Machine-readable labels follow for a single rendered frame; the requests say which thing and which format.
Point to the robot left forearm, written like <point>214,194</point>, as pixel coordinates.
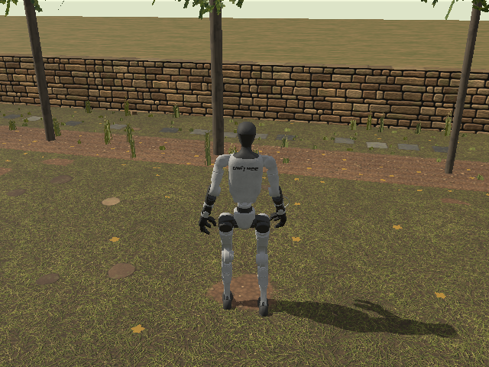
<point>208,204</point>

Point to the right robot shin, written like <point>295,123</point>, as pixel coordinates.
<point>262,276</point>

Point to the robot left hand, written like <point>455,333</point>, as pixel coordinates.
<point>203,222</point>

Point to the robot right forearm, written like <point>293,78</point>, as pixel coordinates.
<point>278,203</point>

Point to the left robot upper arm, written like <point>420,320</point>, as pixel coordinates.
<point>220,162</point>

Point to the right robot upper arm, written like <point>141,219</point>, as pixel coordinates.
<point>272,174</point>

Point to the robot torso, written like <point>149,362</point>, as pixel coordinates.
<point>244,180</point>

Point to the robot right hand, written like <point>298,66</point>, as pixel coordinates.
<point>276,217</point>

